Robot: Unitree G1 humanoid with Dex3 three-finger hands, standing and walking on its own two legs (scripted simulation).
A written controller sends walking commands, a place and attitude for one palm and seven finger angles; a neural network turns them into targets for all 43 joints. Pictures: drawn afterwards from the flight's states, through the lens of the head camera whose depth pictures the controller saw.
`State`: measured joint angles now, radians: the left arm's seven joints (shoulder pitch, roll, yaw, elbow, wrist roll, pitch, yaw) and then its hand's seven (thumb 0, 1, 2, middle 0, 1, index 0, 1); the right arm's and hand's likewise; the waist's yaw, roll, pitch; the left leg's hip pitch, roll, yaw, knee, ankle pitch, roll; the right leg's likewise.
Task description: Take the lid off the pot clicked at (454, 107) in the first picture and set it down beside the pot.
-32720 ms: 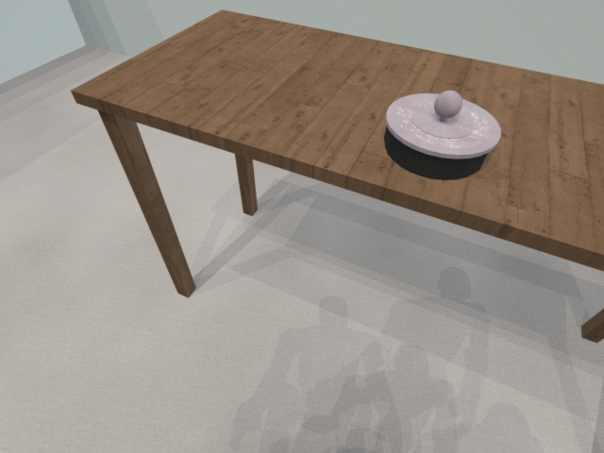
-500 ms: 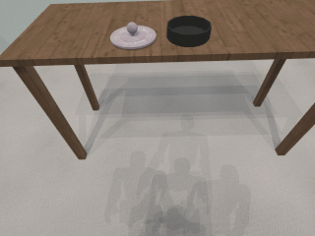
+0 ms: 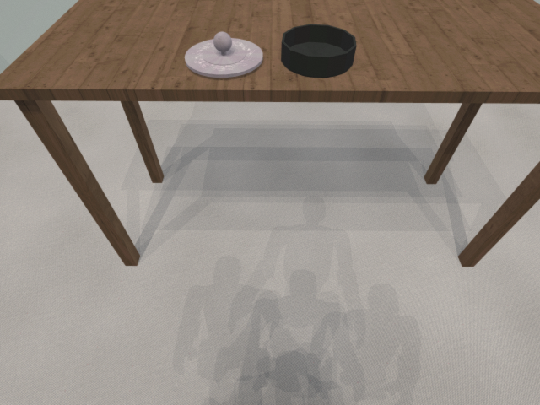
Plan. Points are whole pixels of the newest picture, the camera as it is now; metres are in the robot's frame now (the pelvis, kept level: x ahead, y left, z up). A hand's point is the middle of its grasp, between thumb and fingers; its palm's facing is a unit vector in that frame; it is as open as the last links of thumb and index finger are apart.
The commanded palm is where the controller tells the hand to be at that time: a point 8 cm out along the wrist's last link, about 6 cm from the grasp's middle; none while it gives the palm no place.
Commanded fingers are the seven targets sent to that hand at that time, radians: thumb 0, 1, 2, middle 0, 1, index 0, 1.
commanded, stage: stop stepping back and stand still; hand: left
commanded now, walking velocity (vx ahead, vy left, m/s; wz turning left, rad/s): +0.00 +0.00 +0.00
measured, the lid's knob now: (222, 42) +0.87 +0.14 +0.12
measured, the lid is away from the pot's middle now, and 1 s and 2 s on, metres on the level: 0.23 0.23 0.23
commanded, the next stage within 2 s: let the arm hang, fingers relaxed in 0.32 s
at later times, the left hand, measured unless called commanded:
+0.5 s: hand out of the picture -0.02 +0.16 -0.18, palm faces +0.01 -0.99 -0.15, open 7.4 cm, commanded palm none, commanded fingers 0.00 0.90 0.90 -0.20 -0.30 -0.20 -0.30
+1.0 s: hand out of the picture +0.01 +0.16 -0.18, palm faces +0.03 -0.98 -0.17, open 7.4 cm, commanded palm none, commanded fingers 0.00 0.90 0.90 -0.20 -0.30 -0.20 -0.30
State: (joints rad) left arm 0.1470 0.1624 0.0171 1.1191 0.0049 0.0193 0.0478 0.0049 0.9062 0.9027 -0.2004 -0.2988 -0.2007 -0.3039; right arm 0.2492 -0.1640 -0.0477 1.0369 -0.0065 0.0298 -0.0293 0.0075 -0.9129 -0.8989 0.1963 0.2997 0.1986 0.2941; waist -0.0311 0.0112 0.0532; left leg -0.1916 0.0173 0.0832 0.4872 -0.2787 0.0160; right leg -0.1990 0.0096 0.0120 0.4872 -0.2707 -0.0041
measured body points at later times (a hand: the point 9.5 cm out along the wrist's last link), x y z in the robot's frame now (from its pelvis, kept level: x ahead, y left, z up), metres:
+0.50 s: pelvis +0.00 +0.01 +0.00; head +0.01 +0.01 +0.45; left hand -0.02 +0.21 -0.16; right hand -0.06 -0.19 -0.16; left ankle -0.01 +0.11 -0.74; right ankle -0.01 -0.12 -0.74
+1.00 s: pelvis +0.02 +0.01 +0.00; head +0.03 +0.00 +0.45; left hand +0.01 +0.21 -0.16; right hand -0.01 -0.19 -0.16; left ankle -0.01 +0.11 -0.74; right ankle -0.01 -0.12 -0.74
